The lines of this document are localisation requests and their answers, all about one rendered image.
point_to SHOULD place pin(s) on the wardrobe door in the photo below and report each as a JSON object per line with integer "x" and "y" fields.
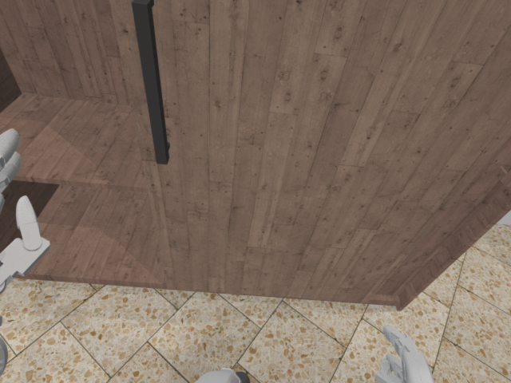
{"x": 313, "y": 143}
{"x": 477, "y": 195}

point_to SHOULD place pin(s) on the left robot shin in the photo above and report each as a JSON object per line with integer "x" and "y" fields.
{"x": 230, "y": 371}

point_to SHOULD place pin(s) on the robot left hand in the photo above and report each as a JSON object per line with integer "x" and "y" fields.
{"x": 21, "y": 255}

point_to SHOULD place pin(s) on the robot right hand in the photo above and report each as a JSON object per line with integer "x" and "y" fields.
{"x": 413, "y": 368}

